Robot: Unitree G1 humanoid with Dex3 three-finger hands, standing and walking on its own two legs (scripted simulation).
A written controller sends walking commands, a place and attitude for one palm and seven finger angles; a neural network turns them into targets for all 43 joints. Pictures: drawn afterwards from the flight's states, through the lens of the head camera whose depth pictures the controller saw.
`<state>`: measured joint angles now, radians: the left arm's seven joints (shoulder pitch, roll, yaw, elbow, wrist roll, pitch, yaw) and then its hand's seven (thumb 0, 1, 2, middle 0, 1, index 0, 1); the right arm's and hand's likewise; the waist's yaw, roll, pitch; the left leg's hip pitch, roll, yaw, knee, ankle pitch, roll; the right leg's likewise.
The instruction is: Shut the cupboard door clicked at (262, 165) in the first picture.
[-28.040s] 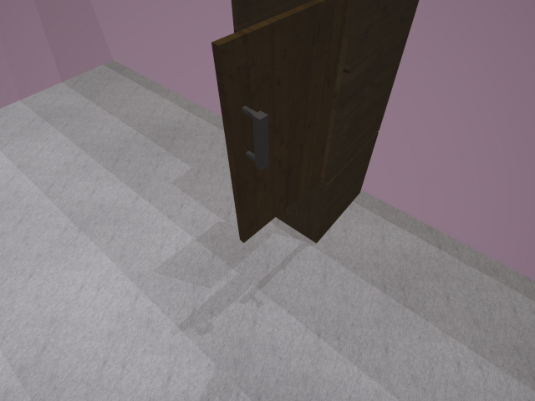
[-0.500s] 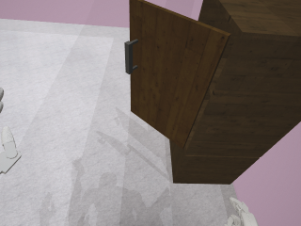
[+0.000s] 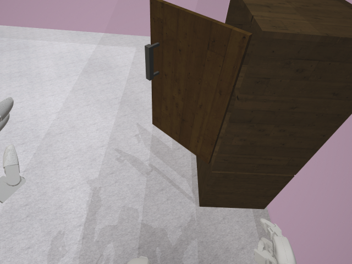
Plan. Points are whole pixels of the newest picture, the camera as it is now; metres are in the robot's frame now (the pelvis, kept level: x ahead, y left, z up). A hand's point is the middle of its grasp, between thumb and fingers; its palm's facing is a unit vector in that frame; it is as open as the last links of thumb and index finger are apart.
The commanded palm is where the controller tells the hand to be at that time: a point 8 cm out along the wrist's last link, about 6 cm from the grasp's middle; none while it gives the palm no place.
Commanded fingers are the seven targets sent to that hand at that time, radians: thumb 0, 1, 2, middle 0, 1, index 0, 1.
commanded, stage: step back with the hand held close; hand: left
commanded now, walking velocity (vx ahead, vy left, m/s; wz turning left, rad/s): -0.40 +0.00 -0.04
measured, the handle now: (153, 61) +0.79 +0.14 +0.05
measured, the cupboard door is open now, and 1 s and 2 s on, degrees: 49 49 49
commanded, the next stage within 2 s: stop stepping back and stand still in 0.10 s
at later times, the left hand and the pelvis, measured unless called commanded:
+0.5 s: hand out of the picture +0.07 +0.29 +0.20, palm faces +0.54 -0.76 -0.36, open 7.4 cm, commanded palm +0.02 +0.32 +0.19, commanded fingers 0.00 0.90 0.90 -0.20 -0.30 -0.20 -0.30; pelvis -0.11 +0.02 +0.00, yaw +1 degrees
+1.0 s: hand out of the picture -0.01 +0.30 +0.18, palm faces +0.59 -0.71 -0.38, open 7.4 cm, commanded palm -0.07 +0.32 +0.19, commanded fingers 0.00 0.90 0.90 -0.20 -0.30 -0.20 -0.30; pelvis -0.19 +0.01 +0.02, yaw +5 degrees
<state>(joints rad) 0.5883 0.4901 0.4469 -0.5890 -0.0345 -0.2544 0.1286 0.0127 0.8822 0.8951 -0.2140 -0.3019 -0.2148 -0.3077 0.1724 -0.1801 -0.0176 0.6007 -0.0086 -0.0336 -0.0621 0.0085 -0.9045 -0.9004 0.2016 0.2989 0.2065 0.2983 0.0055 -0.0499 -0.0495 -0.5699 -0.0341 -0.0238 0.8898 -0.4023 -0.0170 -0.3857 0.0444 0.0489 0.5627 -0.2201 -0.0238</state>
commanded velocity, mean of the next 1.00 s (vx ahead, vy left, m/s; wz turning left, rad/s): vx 0.10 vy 0.02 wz -0.01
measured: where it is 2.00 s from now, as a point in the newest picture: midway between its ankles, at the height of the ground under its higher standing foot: outside the picture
